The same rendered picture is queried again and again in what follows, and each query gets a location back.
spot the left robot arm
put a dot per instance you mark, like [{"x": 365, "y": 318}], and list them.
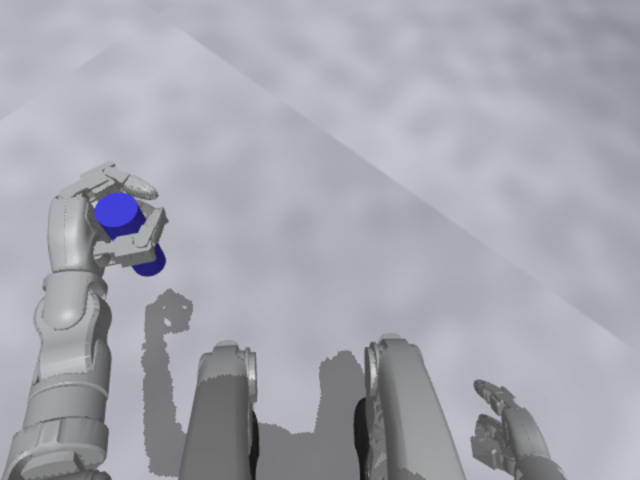
[{"x": 63, "y": 435}]

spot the right robot arm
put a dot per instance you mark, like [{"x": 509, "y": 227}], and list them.
[{"x": 538, "y": 468}]

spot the can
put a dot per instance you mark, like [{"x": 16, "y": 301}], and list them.
[{"x": 119, "y": 214}]

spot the right robot hand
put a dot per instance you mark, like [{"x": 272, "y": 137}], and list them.
[{"x": 517, "y": 437}]

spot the left robot hand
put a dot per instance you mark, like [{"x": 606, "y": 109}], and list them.
[{"x": 76, "y": 240}]

